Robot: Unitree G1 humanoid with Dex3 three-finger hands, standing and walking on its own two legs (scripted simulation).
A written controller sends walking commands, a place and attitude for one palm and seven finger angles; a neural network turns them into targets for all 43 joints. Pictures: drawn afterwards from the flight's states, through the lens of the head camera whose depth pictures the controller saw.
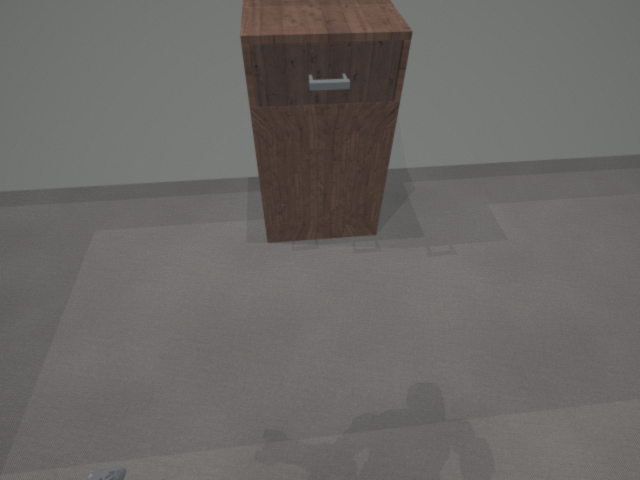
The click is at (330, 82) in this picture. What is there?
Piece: drawer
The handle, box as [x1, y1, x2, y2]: [309, 73, 349, 90]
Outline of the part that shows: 349,80 346,78 344,73 342,74 341,79 313,80 311,75 309,75 309,89 312,90 349,88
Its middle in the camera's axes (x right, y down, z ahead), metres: +0.02 -0.46 +1.12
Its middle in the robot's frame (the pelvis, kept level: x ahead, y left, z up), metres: +1.14 +0.04 -0.05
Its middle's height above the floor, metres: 0.72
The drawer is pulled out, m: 0.00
